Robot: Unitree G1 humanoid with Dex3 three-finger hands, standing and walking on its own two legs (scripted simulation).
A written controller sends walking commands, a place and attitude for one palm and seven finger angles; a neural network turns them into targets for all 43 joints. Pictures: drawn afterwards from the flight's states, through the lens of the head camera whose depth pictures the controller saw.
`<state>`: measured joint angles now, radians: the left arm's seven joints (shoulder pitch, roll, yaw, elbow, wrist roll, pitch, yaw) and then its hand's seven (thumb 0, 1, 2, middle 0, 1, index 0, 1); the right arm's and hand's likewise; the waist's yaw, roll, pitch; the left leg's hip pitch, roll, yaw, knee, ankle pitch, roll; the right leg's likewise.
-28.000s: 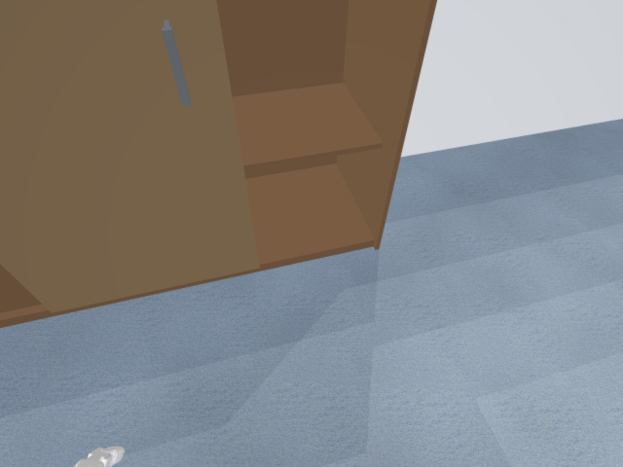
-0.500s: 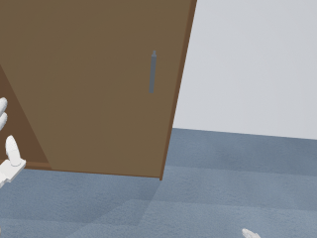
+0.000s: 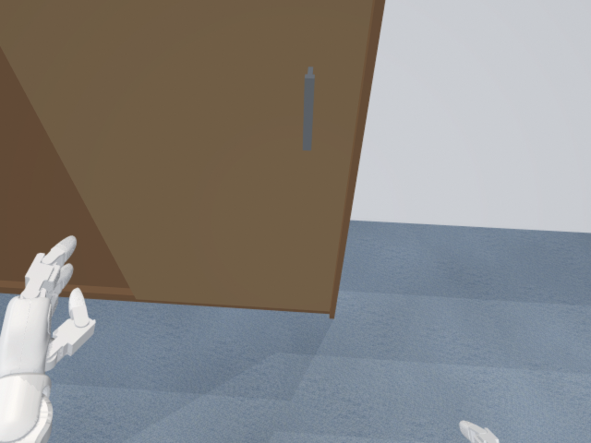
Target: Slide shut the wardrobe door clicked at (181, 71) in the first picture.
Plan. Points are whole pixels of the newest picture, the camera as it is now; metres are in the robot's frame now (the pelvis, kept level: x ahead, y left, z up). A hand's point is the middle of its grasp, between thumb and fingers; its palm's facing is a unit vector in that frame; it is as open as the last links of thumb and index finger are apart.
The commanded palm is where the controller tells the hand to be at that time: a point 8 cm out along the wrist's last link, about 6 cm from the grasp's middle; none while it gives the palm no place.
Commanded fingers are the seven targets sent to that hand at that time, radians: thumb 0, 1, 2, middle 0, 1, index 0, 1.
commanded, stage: let the arm hang, fingers relaxed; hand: left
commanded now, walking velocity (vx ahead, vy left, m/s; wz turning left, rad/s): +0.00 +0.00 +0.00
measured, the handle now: (308, 109) +0.72 +0.01 +0.13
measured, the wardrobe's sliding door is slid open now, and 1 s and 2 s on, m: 0.00 0.00 0.00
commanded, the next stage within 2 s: look to check the result in 1.02 s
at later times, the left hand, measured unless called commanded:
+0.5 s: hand out of the picture -0.02 +0.21 -0.15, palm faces +0.04 -0.97 -0.23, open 7.2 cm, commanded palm none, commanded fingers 0.00 0.90 0.90 -0.20 -0.30 -0.20 -0.30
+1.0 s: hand out of the picture +0.02 +0.19 -0.15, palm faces +0.02 -0.98 -0.18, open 7.4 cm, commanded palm none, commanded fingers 0.00 0.90 0.90 -0.20 -0.30 -0.20 -0.30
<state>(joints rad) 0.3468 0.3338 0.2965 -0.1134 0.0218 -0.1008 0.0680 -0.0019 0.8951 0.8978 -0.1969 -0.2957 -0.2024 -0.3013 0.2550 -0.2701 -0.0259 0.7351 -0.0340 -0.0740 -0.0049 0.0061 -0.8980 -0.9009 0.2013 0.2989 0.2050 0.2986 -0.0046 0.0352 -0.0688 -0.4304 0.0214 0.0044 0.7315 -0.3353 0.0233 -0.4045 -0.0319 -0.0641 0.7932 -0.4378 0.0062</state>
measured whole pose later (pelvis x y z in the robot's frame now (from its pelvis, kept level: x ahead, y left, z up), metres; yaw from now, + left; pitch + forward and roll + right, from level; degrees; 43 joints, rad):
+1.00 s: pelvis +0.00 +0.02 +0.03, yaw +1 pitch -1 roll +0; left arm 0.22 0.16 0.01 1.15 0.02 0.00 0.02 0.00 0.91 0.90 -0.20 -0.29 -0.20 -0.30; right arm 0.24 -0.16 -0.01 1.13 -0.02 0.00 -0.03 0.00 -0.90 -0.90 0.20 0.30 0.20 0.30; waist -0.01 0.00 0.05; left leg -0.20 -0.04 0.02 0.40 -0.19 0.05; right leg -0.19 -0.01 0.03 0.39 -0.19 0.02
